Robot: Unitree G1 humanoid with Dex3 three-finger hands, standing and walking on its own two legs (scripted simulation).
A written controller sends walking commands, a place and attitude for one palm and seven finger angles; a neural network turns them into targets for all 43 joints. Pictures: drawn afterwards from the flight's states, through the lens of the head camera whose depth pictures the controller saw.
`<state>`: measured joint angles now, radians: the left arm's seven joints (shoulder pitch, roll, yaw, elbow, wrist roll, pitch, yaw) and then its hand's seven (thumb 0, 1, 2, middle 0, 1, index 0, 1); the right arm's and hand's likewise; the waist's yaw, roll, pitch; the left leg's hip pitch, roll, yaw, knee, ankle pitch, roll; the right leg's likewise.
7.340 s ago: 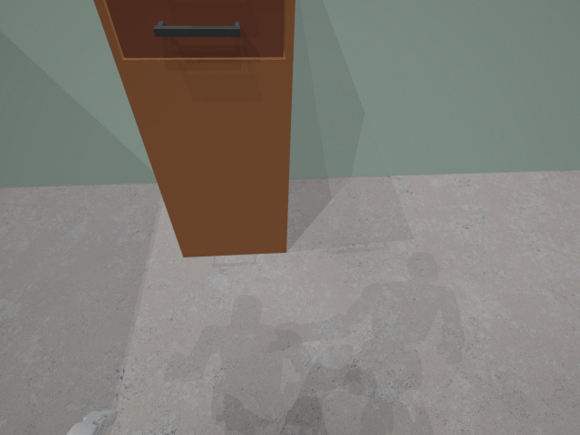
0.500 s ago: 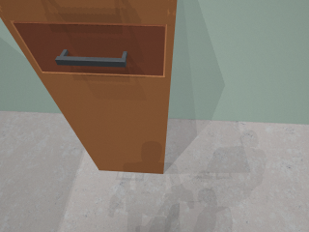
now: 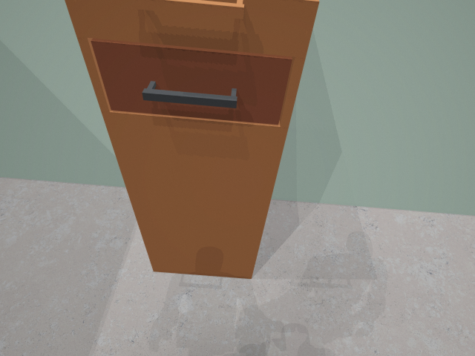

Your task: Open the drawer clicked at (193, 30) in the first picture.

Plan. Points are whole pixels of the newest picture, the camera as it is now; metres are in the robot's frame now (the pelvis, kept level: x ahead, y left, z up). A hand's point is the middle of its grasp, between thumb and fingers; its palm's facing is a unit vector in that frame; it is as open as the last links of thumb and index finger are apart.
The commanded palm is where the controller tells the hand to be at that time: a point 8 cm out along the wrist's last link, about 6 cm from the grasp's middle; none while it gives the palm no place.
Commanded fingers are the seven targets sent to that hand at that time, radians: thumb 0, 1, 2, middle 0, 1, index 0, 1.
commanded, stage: come to a stop and stand still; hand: left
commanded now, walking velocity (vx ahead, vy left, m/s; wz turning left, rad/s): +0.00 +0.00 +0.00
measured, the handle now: (191, 93) +0.57 +0.14 +0.16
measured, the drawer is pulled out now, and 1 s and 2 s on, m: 0.00 0.00 0.00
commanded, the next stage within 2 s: none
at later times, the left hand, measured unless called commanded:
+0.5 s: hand out of the picture -0.13 +0.15 -0.17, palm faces +0.11 -0.98 -0.16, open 7.4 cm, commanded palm none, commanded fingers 0.00 0.90 0.90 -0.20 -0.30 -0.20 -0.30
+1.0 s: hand out of the picture -0.10 +0.21 -0.18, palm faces +0.17 -0.97 -0.16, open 7.4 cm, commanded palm none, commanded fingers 0.00 0.90 0.90 -0.20 -0.30 -0.20 -0.30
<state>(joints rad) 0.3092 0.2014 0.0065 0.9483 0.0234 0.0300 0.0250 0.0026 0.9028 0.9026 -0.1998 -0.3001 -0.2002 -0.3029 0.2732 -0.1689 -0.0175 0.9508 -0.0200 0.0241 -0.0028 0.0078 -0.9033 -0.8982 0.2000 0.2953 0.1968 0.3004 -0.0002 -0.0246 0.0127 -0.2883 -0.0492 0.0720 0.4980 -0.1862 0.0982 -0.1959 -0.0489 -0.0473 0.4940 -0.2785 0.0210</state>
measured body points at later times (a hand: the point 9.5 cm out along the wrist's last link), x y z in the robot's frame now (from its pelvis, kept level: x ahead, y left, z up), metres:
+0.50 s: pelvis -0.04 +0.00 +0.01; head -0.06 +0.01 +0.46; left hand -0.13 +0.21 -0.16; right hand -0.01 -0.22 -0.15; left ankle +0.05 +0.05 -0.73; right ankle +0.00 -0.15 -0.73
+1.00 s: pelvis -0.11 +0.04 +0.00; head -0.16 +0.06 +0.45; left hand -0.11 +0.27 -0.16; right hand -0.14 -0.19 -0.16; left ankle +0.05 +0.06 -0.73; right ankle -0.17 -0.07 -0.69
